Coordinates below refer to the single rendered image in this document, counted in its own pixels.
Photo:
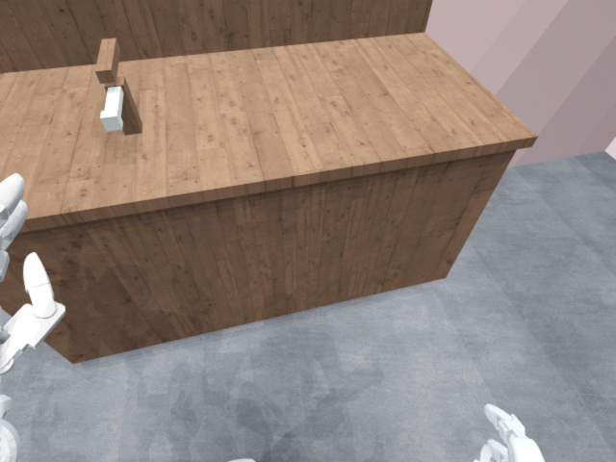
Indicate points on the tap lever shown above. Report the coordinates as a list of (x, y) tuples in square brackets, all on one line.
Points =
[(111, 116)]

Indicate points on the right robot hand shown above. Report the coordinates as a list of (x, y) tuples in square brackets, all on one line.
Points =
[(519, 447)]

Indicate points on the left robot hand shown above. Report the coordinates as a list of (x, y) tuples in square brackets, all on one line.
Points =
[(31, 324)]

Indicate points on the counter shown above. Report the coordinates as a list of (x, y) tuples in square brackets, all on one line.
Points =
[(276, 156)]

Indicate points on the left robot forearm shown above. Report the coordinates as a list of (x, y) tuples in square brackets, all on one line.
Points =
[(9, 439)]

